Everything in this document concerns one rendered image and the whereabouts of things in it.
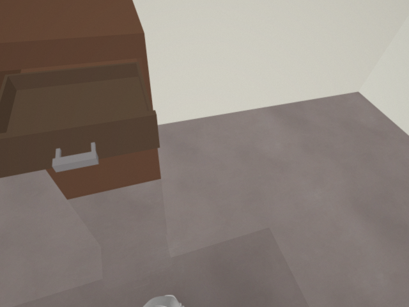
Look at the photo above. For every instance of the drawer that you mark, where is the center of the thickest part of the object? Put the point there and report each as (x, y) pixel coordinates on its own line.
(70, 109)

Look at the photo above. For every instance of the cabinet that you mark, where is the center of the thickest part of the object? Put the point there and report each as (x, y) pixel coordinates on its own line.
(41, 35)

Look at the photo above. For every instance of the handle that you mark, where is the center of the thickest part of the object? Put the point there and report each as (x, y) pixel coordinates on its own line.
(75, 161)

